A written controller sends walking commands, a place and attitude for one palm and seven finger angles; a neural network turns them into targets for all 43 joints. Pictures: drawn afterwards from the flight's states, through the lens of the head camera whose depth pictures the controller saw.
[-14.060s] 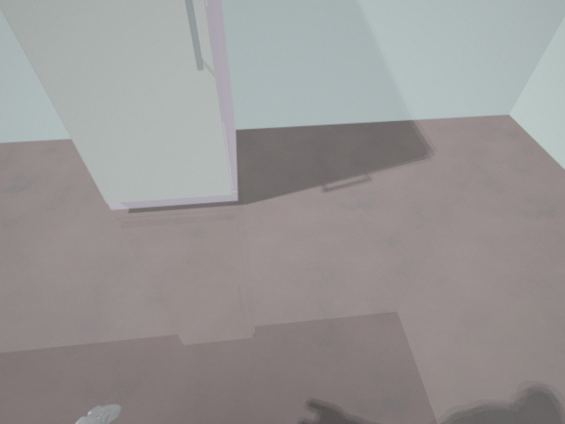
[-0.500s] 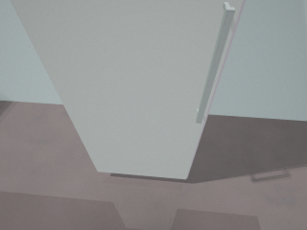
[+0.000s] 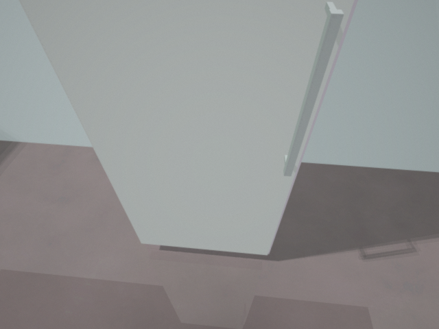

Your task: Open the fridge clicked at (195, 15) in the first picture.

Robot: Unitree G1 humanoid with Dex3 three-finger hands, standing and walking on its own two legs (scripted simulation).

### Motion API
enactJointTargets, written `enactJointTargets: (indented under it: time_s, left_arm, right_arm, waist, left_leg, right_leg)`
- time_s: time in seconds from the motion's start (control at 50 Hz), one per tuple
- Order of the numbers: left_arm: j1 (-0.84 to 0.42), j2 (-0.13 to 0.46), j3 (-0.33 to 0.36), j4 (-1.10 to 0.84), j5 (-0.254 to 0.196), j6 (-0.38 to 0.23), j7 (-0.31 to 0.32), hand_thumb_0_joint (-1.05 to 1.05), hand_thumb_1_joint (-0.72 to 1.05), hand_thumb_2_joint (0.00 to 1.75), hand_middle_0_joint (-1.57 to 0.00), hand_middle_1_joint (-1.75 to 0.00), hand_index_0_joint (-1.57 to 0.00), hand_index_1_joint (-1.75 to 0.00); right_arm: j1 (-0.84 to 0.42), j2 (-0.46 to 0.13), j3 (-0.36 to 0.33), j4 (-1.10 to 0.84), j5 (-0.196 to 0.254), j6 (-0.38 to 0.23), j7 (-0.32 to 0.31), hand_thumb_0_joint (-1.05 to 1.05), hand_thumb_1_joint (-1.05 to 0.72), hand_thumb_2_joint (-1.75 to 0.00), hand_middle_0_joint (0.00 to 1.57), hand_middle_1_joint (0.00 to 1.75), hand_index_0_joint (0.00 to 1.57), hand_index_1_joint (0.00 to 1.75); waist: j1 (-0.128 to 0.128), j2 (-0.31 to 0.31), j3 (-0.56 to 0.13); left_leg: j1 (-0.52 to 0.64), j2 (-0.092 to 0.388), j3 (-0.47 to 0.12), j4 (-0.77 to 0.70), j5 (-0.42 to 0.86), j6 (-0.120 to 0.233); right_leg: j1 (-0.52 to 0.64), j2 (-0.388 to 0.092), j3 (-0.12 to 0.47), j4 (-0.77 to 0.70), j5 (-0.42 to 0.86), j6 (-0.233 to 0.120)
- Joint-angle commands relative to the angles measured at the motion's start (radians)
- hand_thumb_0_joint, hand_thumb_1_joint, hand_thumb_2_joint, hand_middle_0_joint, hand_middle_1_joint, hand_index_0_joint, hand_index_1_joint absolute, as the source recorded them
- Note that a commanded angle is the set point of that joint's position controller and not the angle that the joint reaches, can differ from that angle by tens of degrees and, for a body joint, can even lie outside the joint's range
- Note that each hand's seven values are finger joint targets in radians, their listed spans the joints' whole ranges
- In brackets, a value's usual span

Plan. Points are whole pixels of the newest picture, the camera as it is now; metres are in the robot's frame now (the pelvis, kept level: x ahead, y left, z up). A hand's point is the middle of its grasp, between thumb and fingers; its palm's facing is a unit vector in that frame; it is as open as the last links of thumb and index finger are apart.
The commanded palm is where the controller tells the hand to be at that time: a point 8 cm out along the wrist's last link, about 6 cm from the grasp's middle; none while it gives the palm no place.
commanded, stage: raise the hand to about handle height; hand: right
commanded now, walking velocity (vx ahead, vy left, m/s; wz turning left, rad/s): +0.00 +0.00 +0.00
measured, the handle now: (304, 107) +0.51 -0.14 +0.14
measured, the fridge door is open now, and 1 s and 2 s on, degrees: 0 0 0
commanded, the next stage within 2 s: none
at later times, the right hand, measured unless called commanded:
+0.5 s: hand out of the picture +0.13 -0.20 -0.03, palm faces +0.19 +0.98 -0.04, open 9.0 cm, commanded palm +0.12 -0.26 -0.02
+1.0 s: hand (378, 294) +0.19 -0.24 +0.02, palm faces +0.07 +1.00 -0.05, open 12.1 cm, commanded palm +0.16 -0.29 +0.04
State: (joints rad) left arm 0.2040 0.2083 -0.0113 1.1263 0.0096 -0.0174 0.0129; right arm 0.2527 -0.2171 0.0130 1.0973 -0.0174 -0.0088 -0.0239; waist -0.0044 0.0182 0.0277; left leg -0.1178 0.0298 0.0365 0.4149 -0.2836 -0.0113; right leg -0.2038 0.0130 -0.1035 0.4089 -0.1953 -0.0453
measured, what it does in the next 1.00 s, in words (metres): stands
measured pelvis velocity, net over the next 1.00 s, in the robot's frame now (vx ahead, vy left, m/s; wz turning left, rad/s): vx -0.02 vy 0.01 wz -0.03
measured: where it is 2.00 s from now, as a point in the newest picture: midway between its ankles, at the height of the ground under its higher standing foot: outside the picture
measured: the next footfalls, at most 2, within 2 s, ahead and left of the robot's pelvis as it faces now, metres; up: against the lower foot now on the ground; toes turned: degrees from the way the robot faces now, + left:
none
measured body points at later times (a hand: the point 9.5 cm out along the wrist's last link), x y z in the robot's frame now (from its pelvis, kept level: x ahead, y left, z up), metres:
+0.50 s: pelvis -0.04 +0.04 -0.08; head -0.01 +0.03 +0.37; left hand +0.19 +0.28 -0.12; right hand +0.11 -0.25 -0.03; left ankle -0.04 +0.12 -0.74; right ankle +0.02 -0.09 -0.74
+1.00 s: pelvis -0.02 +0.01 -0.04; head +0.01 +0.00 +0.41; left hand +0.14 +0.26 -0.12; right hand +0.18 -0.29 +0.03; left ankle -0.04 +0.12 -0.74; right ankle +0.02 -0.09 -0.74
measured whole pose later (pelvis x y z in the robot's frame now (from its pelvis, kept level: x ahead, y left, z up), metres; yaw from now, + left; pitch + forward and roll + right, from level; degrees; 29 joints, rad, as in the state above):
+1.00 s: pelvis -0.02 +0.01 -0.04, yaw -2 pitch +8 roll +2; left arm 0.29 0.27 0.00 0.61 -0.05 -0.25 0.08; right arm 0.31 -0.32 -0.32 0.08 0.37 -0.30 0.39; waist -0.01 -0.02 -0.09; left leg -0.51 0.01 0.09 0.83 -0.45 0.01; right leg -0.64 -0.03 -0.04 0.86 -0.36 -0.03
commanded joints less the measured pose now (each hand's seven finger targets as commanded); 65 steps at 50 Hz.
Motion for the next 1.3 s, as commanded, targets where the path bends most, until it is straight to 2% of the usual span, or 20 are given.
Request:
enactJointTargets:
  time_s: [0.0, 0.02, 0.04, 0.06, 0.08, 0.1, 0.16, 0.2, 0.24, 0.26, 0.32, 0.36, 0.4, 0.42, 0.5, 0.62, 0.66, 0.78, 0.88, 1.28]
  left_arm:
    - [0.049, 0.25, 0.068, -0.44, -0.057, -0.148, 0.038, 0.0, 0.9, 0.9, -0.2, -0.3, -0.2, -0.3]
    - [-0.007, 0.152, 0.025, -0.412, -0.055, -0.222, 0.081, 0.0, 0.9, 0.9, -0.2, -0.3, -0.2, -0.3]
    - [-0.002, 0.128, 0.034, -0.432, -0.04, -0.263, 0.07, 0.0, 0.9, 0.9, -0.2, -0.3, -0.2, -0.3]
    - [0.025, 0.133, 0.048, -0.401, -0.048, -0.266, 0.063, 0.0, 0.9, 0.9, -0.2, -0.3, -0.2, -0.3]
    - [-0.002, 0.165, 0.065, -0.463, -0.037, -0.271, 0.052, 0.0, 0.9, 0.9, -0.2, -0.3, -0.2, -0.3]
    - [-0.011, 0.18, 0.08, -0.473, -0.025, -0.268, 0.047, 0.0, 0.9, 0.9, -0.2, -0.3, -0.2, -0.3]
    - [-0.073, 0.166, 0.1, -0.548, -0.015, -0.254, 0.013, 0.0, 0.9, 0.9, -0.2, -0.3, -0.2, -0.3]
    - [-0.103, 0.172, 0.113, -0.605, -0.027, -0.259, -0.01, 0.0, 0.9, 0.9, -0.2, -0.3, -0.2, -0.3]
    - [-0.116, 0.184, 0.116, -0.683, -0.039, -0.253, -0.016, 0.0, 0.9, 0.9, -0.2, -0.3, -0.2, -0.3]
    - [-0.125, 0.183, 0.115, -0.72, -0.046, -0.248, -0.008, 0.0, 0.9, 0.9, -0.2, -0.3, -0.2, -0.3]
    - [-0.086, 0.166, 0.099, -0.759, -0.046, -0.238, 0.028, 0.0, 0.9, 0.9, -0.2, -0.3, -0.2, -0.3]
    - [-0.049, 0.154, 0.093, -0.755, -0.042, -0.243, 0.045, 0.0, 0.9, 0.9, -0.2, -0.3, -0.2, -0.3]
    - [-0.031, 0.148, 0.081, -0.726, -0.036, -0.255, 0.061, 0.0, 0.9, 0.9, -0.2, -0.3, -0.2, -0.3]
    - [-0.017, 0.155, 0.073, -0.71, -0.032, -0.261, 0.068, 0.0, 0.9, 0.9, -0.2, -0.3, -0.2, -0.3]
    - [-0.017, 0.173, 0.061, -0.667, -0.049, -0.282, 0.09, 0.0, 0.9, 0.9, -0.2, -0.3, -0.2, -0.3]
    - [-0.037, 0.162, 0.052, -0.682, -0.057, -0.277, 0.095, 0.0, 0.9, 0.9, -0.2, -0.3, -0.2, -0.3]
    - [-0.036, 0.153, 0.055, -0.684, -0.054, -0.279, 0.086, 0.0, 0.9, 0.9, -0.2, -0.3, -0.2, -0.3]
    - [-0.007, 0.17, 0.063, -0.683, -0.054, -0.29, 0.07, 0.0, 0.9, 0.9, -0.2, -0.3, -0.2, -0.3]
    - [0.007, 0.181, 0.06, -0.685, -0.057, -0.303, 0.072, 0.0, 0.9, 0.9, -0.2, -0.3, -0.2, -0.3]
    - [-0.028, 0.187, 0.014, -0.698, -0.07, -0.276, 0.096, 0.0, 0.9, 0.9, -0.2, -0.3, -0.2, -0.3]
  right_arm:
    - [-0.609, -0.375, -0.263, -1.501, 0.166, -0.226, -0.051, 0.0, -0.88, -0.89, 0.2, 0.32, 0.2, 0.32]
    - [-0.403, -0.43, -0.297, -1.453, 0.113, -0.225, -0.086, 0.0, -0.85, -0.88, 0.2, 0.33, 0.2, 0.33]
    - [0.083, -0.075, -0.1, -1.248, 0.155, -0.128, -0.072, 0.0, -0.83, -0.87, 0.21, 0.34, 0.21, 0.34]
    - [0.106, 0.003, -0.098, -1.115, 0.173, -0.103, -0.067, 0.0, -0.81, -0.86, 0.21, 0.36, 0.21, 0.36]
    - [0.019, -0.014, -0.108, -1.142, 0.182, -0.153, -0.043, 0.0, -0.78, -0.85, 0.21, 0.37, 0.21, 0.37]
    - [0.078, -0.035, -0.164, -1.048, 0.19, -0.212, -0.014, 0.0, -0.76, -0.84, 0.21, 0.39, 0.21, 0.39]
    - [0.382, 0.039, -0.202, -0.821, 0.256, -0.435, 0.175, 0.0, -0.69, -0.81, 0.22, 0.43, 0.22, 0.43]
    - [0.364, -0.023, -0.251, -0.815, 0.294, -0.587, 0.325, 0.0, -0.64, -0.79, 0.22, 0.47, 0.22, 0.47]
    - [0.336, -0.123, -0.337, -0.854, 0.332, -0.604, 0.42, 0.0, -0.6, -0.77, 0.22, 0.5, 0.22, 0.5]
    - [0.298, -0.157, -0.373, -0.91, 0.354, -0.573, 0.435, 0.0, -0.57, -0.76, 0.22, 0.51, 0.22, 0.51]
    - [0.117, -0.214, -0.415, -1.123, 0.408, -0.519, 0.411, 0.0, -0.5, -0.73, 0.23, 0.55, 0.23, 0.55]
    - [0.017, -0.225, -0.403, -1.284, 0.391, -0.551, 0.372, 0.0, -0.46, -0.71, 0.23, 0.58, 0.23, 0.58]
    - [-0.061, -0.208, -0.35, -1.367, 0.369, -0.594, 0.348, 0.0, -0.41, -0.69, 0.24, 0.62, 0.24, 0.62]
    - [-0.12, -0.211, -0.322, -1.389, 0.368, -0.606, 0.355, 0.0, -0.39, -0.68, 0.24, 0.63, 0.24, 0.63]
    - [-0.071, -0.244, -0.322, -1.235, 0.371, -0.543, 0.427, 0.0, -0.29, -0.64, 0.24, 0.69, 0.24, 0.69]
    - [0.027, -0.313, -0.475, -1.134, 0.434, -0.35, 0.46, 0.0, -0.15, -0.58, 0.25, 0.78, 0.25, 0.78]
    - [0.06, -0.289, -0.486, -1.156, 0.442, -0.344, 0.438, 0.0, -0.11, -0.56, 0.26, 0.81, 0.26, 0.81]
    - [0.037, -0.251, -0.435, -1.16, 0.42, -0.373, 0.416, 0.0, 0.03, -0.5, 0.27, 0.9, 0.27, 0.9]
    - [-0.007, -0.281, -0.438, -1.234, 0.412, -0.381, 0.41, 0.0, 0.15, -0.45, 0.27, 0.98, 0.27, 0.98]
    - [-0.33, -0.382, -0.478, -1.167, 0.399, -0.183, 0.438, 0.0, 0.5, -0.3, 0.3, 1.2, 0.3, 1.2]
  waist:
    - [0.096, -0.18, -0.445]
    - [0.033, -0.258, -0.375]
    - [0.018, -0.259, -0.322]
    - [0.053, -0.142, -0.189]
    - [0.063, -0.101, -0.05]
    - [0.054, -0.018, -0.023]
    - [-0.038, 0.237, -0.059]
    - [-0.05, 0.191, -0.125]
    - [-0.075, 0.04, -0.195]
    - [-0.078, 0.032, -0.242]
    - [-0.045, -0.016, -0.292]
    - [-0.006, -0.07, -0.327]
    - [0.035, -0.111, -0.291]
    - [0.064, -0.082, -0.277]
    - [0.065, -0.092, -0.233]
    - [-0.027, -0.052, -0.316]
    - [-0.035, -0.024, -0.332]
    - [-0.012, -0.007, -0.283]
    - [-0.017, -0.075, -0.32]
    - [-0.016, -0.134, -0.244]
  left_leg:
    - [-0.071, -0.007, 0.01, 0.042, 0.367, 0.047]
    - [-0.144, -0.022, 0.01, 0.101, 0.2, 0.044]
    - [-0.226, -0.035, 0.063, 0.157, 0.05, 0.039]
    - [-0.276, -0.031, 0.057, 0.158, 0.017, 0.025]
    - [-0.334, -0.031, 0.069, 0.13, 0.01, 0.024]
    - [-0.381, -0.035, 0.085, 0.131, 0.009, 0.026]
    - [-0.503, -0.049, 0.09, 0.294, -0.032, 0.034]
    - [-0.553, -0.032, 0.043, 0.384, -0.056, 0.039]
    - [-0.522, -0.012, -0.019, 0.411, -0.063, 0.045]
    - [-0.52, -0.017, -0.023, 0.408, -0.109, 0.039]
    - [-0.526, -0.014, -0.108, 0.364, -0.217, 0.018]
    - [-0.542, -0.012, -0.133, 0.352, -0.202, 0.009]
    - [-0.586, -0.02, -0.127, 0.349, -0.198, 0.014]
    - [-0.6, -0.025, -0.13, 0.356, -0.193, 0.014]
    - [-0.591, -0.02, -0.146, 0.313, -0.219, 0.007]
    - [-0.39, 0.0, -0.127, 0.288, 0.013, -0.015]
    - [-0.37, -0.001, -0.097, 0.296, 0.113, -0.023]
    - [-0.419, -0.032, -0.031, 0.291, 0.088, -0.007]
    - [-0.411, -0.05, 0.016, 0.297, 0.098, 0.017]
    - [-0.323, -0.062, 0.045, 0.17, 0.044, 0.037]
  right_leg:
    - [0.3, -0.022, 0.141, 0.022, 0.36, 0.042]
    - [0.368, -0.077, 0.108, 0.015, 0.397, 0.061]
    - [0.314, -0.099, 0.154, -0.015, 0.402, 0.069]
    - [0.191, -0.08, 0.157, 0.007, 0.3, 0.057]
    - [0.053, -0.059, 0.168, 0.059, 0.141, 0.051]
    - [-0.056, -0.045, 0.163, 0.113, 0.036, 0.053]
    - [-0.318, -0.025, 0.119, 0.302, -0.011, 0.063]
    - [-0.435, -0.013, 0.102, 0.41, -0.061, 0.068]
    - [-0.471, 0.005, 0.076, 0.464, -0.076, 0.056]
    - [-0.467, 0.004, 0.07, 0.464, -0.104, 0.047]
    - [-0.487, -0.004, 0.081, 0.513, -0.148, 0.032]
    - [-0.448, -0.02, 0.093, 0.54, -0.131, 0.018]
    - [-0.432, -0.03, 0.107, 0.553, -0.132, 0.011]
    - [-0.448, -0.037, 0.121, 0.572, -0.135, 0.008]
    - [-0.477, -0.04, 0.128, 0.561, -0.158, 0.006]
    - [-0.404, -0.035, 0.142, 0.478, -0.023, 0.012]
    - [-0.375, -0.032, 0.137, 0.448, 0.017, 0.014]
    - [-0.31, -0.029, 0.127, 0.386, 0.018, 0.013]
    - [-0.211, -0.032, 0.133, 0.34, 0.059, 0.012]
    - [-0.057, -0.04, 0.18, 0.175, -0.003, 0.026]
